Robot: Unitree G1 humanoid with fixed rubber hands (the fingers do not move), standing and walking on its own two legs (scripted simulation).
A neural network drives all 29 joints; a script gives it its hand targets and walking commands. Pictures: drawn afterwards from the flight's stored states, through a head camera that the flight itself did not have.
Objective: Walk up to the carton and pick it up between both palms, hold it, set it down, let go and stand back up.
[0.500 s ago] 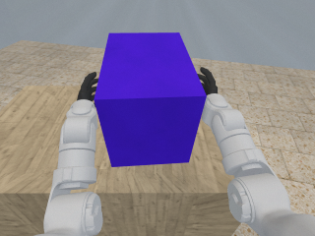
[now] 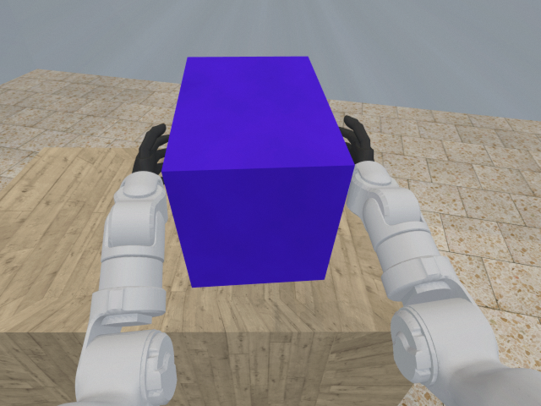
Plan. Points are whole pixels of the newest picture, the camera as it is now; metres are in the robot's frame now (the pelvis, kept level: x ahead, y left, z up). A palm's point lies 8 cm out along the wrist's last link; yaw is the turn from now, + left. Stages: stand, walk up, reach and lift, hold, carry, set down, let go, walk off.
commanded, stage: hold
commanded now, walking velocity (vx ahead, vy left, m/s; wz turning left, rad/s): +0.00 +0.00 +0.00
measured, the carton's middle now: (253, 164) +0.45 +0.04 +0.17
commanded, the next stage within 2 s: set down in 0.02 s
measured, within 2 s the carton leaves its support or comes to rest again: neither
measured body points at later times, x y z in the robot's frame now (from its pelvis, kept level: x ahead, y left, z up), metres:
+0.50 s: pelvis +0.01 -0.01 +0.00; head -0.02 +0.01 +0.45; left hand +0.41 +0.18 +0.17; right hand +0.42 -0.13 +0.18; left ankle +0.07 +0.14 -0.74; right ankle +0.02 -0.11 -0.74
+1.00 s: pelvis +0.01 -0.01 +0.00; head +0.00 +0.01 +0.45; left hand +0.41 +0.17 +0.13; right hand +0.42 -0.14 +0.14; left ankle +0.07 +0.14 -0.74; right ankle +0.02 -0.11 -0.74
